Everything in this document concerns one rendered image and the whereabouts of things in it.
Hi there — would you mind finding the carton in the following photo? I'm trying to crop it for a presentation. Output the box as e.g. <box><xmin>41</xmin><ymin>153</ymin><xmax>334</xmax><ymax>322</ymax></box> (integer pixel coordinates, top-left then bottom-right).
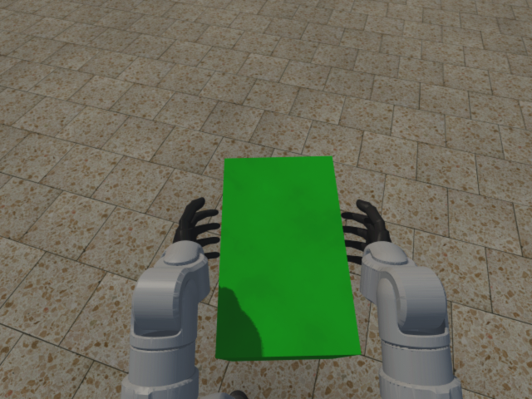
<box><xmin>215</xmin><ymin>156</ymin><xmax>362</xmax><ymax>362</ymax></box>

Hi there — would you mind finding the right robot forearm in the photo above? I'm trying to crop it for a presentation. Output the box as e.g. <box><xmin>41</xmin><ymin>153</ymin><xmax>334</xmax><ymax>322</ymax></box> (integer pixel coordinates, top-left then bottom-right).
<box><xmin>360</xmin><ymin>241</ymin><xmax>463</xmax><ymax>399</ymax></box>

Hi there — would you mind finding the left robot forearm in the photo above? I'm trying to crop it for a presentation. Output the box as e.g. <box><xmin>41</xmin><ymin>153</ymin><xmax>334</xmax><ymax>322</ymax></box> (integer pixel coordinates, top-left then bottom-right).
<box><xmin>121</xmin><ymin>240</ymin><xmax>210</xmax><ymax>399</ymax></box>

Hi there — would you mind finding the robot right hand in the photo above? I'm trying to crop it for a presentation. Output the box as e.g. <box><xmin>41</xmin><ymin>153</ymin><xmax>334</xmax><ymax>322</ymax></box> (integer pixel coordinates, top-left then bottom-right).
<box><xmin>341</xmin><ymin>199</ymin><xmax>392</xmax><ymax>265</ymax></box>

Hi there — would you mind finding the robot left hand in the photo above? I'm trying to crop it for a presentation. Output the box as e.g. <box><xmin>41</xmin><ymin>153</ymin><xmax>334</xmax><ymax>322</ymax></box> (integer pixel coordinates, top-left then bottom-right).
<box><xmin>173</xmin><ymin>197</ymin><xmax>220</xmax><ymax>259</ymax></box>

